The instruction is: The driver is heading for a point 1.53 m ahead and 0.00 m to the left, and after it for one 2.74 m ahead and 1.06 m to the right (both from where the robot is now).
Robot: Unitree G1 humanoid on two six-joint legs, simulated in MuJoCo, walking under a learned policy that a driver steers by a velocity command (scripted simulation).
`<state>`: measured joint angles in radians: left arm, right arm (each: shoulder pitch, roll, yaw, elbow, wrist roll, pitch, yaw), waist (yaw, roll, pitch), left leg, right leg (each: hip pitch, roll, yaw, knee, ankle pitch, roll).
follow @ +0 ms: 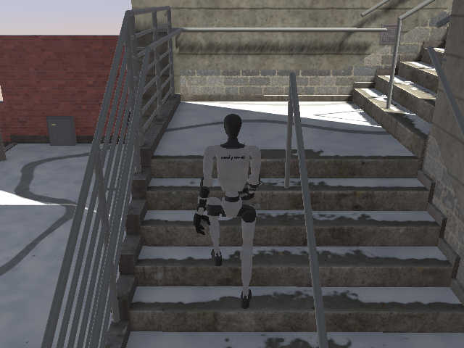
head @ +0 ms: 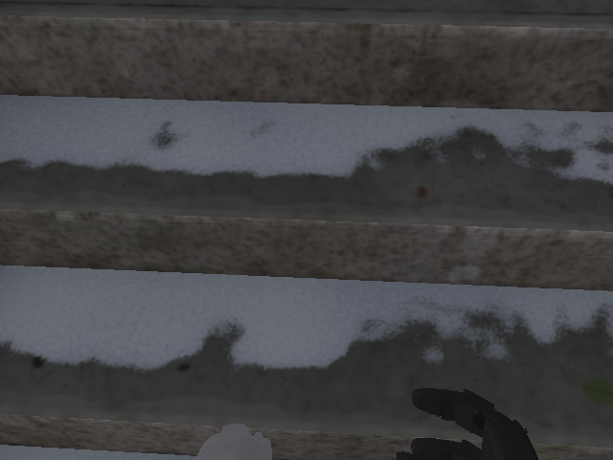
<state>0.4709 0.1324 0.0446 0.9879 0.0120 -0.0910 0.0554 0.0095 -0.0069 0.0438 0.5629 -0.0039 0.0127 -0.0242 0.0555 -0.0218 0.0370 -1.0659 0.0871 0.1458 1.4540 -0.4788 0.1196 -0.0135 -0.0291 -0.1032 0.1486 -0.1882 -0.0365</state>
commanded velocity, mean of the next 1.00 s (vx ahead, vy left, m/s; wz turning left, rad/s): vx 0.02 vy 0.00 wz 0.00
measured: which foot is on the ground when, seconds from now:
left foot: up 0.00-0.00, down 0.02-1.00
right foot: down 0.00-0.08, up 0.10-0.56, down 0.58-1.00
